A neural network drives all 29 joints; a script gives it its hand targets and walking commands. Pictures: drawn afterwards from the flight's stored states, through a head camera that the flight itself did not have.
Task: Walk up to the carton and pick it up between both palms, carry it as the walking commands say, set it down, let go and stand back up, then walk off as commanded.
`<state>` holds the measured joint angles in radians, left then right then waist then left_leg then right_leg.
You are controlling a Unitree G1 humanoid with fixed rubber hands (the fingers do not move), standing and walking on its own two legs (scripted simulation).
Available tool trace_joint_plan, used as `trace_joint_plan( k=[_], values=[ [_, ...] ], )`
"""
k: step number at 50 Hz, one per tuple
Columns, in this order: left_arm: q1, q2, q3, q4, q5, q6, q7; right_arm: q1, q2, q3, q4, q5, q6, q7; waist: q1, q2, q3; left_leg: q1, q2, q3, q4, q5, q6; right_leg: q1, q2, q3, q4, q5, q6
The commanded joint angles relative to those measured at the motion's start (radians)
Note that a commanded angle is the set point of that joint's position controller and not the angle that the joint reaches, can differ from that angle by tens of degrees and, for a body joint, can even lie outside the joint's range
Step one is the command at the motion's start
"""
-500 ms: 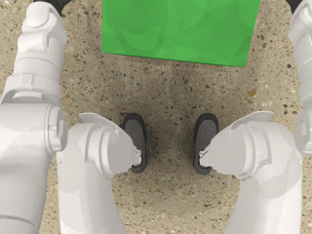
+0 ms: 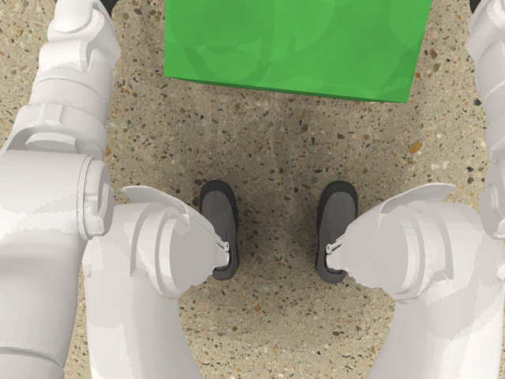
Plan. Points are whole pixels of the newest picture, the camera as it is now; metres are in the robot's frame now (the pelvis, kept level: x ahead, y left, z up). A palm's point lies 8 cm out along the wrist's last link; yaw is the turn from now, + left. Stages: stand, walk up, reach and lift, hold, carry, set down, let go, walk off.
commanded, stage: reach and lift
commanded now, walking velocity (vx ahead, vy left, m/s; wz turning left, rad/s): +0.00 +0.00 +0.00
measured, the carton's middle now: (291, 19) +0.52 -0.02 -0.26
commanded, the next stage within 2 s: none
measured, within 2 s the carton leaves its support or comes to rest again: leaves its support in 1.32 s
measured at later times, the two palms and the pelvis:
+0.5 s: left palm out of the picture +0.54 +0.16 -0.18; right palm out of the picture +0.53 -0.22 -0.18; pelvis +0.00 +0.00 +0.01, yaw -1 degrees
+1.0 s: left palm out of the picture +0.54 +0.16 -0.18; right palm out of the picture +0.53 -0.21 -0.18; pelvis -0.01 +0.00 +0.00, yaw -1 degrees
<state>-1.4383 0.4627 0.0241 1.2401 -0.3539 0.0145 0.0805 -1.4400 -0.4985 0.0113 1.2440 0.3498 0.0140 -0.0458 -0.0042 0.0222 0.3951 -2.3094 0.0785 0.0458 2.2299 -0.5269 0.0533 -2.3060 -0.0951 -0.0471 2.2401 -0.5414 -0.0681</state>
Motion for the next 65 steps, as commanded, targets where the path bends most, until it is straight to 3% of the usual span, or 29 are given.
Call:
trace_joint_plan(
  k=[1, 13, 25, 36, 42, 49, 58, 65],
  values=[
    [-0.146, 0.049, 0.001, -0.079, -0.007, -0.021, 0.004, -0.187, -0.07, -0.012, -0.071, 0.002, -0.021, -0.009, -0.012, -0.033, -1.079, 0.534, -0.065, -0.075, -0.144, 0.258, -0.057, 0.559, 0.061, 0.086, -0.166, 0.281, 0.057],
    [-0.182, -0.006, -0.022, -0.048, 0.003, -0.035, 0.027, -0.227, 0.0, 0.012, -0.041, -0.007, -0.039, -0.035, -0.005, -0.034, -1.099, 0.537, -0.08, -0.072, -0.153, 0.267, -0.056, 0.582, 0.077, 0.094, -0.177, 0.291, 0.056],
    [-0.201, -0.096, -0.017, -0.024, 0.034, -0.063, 0.042, -0.302, 0.138, 0.121, -0.066, 0.03, -0.052, -0.031, 0.057, -0.083, -1.111, 0.53, -0.093, -0.061, -0.166, 0.281, -0.042, 0.6, 0.1, 0.102, -0.192, 0.294, 0.069],
    [-0.298, -0.299, -0.093, -0.054, -0.003, -0.085, -0.012, -0.4, 0.352, 0.224, -0.09, 0.061, -0.053, 0.005, 0.067, -0.086, -1.11, 0.496, -0.1, -0.049, -0.173, 0.256, -0.038, 0.62, 0.119, 0.105, -0.207, 0.29, 0.067],
    [-0.457, -0.624, -0.141, -0.114, 0.011, -0.055, -0.107, -0.529, 0.682, 0.25, -0.117, 0.036, -0.031, 0.09, 0.06, -0.066, -1.09, 0.482, -0.118, -0.044, -0.169, 0.231, -0.034, 0.578, 0.133, 0.097, -0.2, 0.266, 0.057],
    [-0.499, -0.779, -0.11, -0.171, 0.057, 0.004, -0.176, -0.561, 0.825, 0.218, -0.16, 0.005, 0.005, 0.164, 0.063, -0.062, -1.078, 0.486, -0.13, -0.022, -0.156, 0.216, -0.03, 0.536, 0.141, 0.065, -0.177, 0.241, 0.052],
    [-0.526, -0.868, -0.115, -0.241, 0.046, 0.033, -0.202, -0.604, 0.885, 0.229, -0.24, 0.031, 0.029, 0.199, 0.049, -0.061, -1.15, 0.56, -0.138, -0.01, -0.143, 0.243, -0.025, 0.545, 0.138, 0.036, -0.157, 0.247, 0.049],
    [-0.597, -0.909, -0.178, -0.377, -0.021, 0.026, -0.191, -0.642, 0.911, 0.263, -0.366, 0.057, 0.023, 0.175, 0.023, -0.076, -1.406, 0.64, -0.154, 0.0, -0.134, 0.329, -0.033, 0.704, 0.149, 0.021, -0.153, 0.369, 0.053]
  ],
)
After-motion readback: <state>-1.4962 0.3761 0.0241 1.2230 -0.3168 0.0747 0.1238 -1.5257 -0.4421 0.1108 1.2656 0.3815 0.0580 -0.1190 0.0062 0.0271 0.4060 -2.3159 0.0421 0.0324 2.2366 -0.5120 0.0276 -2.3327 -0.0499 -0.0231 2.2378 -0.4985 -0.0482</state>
